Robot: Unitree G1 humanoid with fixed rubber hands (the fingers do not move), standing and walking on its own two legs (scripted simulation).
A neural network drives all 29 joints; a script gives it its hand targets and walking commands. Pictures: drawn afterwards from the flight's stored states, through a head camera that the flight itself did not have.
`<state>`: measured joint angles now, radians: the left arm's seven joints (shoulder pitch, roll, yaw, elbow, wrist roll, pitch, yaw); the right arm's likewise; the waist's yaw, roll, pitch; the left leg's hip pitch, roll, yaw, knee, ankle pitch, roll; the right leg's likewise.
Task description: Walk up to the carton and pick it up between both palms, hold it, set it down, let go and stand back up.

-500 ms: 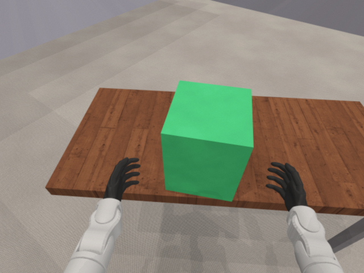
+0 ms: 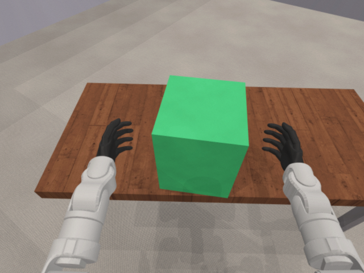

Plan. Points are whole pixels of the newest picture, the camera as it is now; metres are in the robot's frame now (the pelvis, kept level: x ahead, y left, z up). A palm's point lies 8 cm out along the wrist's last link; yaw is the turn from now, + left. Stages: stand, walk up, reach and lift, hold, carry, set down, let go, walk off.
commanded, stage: reach and lift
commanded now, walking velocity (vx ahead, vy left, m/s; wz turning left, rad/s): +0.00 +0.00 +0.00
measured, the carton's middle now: (199, 138) +0.45 -0.05 +0.00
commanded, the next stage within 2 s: none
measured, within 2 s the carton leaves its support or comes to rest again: neither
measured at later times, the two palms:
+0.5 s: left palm (109, 113) +0.41 +0.16 +0.14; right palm (297, 123) +0.38 -0.25 +0.12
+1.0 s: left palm (116, 89) +0.46 +0.15 +0.16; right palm (291, 97) +0.43 -0.24 +0.16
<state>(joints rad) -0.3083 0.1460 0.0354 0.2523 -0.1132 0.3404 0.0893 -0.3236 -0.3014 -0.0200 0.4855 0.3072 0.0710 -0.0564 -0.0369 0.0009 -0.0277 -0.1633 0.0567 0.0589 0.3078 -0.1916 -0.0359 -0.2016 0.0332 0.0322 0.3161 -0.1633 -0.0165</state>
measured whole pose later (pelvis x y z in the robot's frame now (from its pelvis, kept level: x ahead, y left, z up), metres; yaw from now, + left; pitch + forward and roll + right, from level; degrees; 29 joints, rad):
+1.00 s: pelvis -0.01 -0.01 -0.01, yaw +1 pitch +13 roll -1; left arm -1.13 0.26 0.01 1.14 -0.19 0.22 0.10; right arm -1.09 -0.37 0.03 1.20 0.38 0.13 -0.05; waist -0.06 0.01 -0.16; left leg -0.43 0.06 0.00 0.39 -0.18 -0.04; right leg -0.44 0.05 0.00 0.35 -0.13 -0.02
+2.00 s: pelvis -0.03 +0.00 -0.03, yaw +1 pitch +26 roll +0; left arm -1.04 0.10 0.07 1.46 -0.13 -0.33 0.13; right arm -0.95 -0.18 -0.11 1.33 0.16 -0.26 -0.08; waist -0.05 0.04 -0.27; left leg -0.82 0.05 -0.01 0.60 -0.24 -0.05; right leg -0.84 0.04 0.00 0.57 -0.19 -0.02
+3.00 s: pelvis +0.01 +0.01 +0.00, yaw +0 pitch +12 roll +0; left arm -0.75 -0.14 0.53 0.97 0.45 -0.19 0.06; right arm -0.70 0.06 -0.67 0.95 -0.50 -0.31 -0.04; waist -0.05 0.03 -0.05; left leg -0.34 0.05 0.04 0.32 -0.19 -0.02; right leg -0.37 0.02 -0.03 0.30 -0.14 -0.01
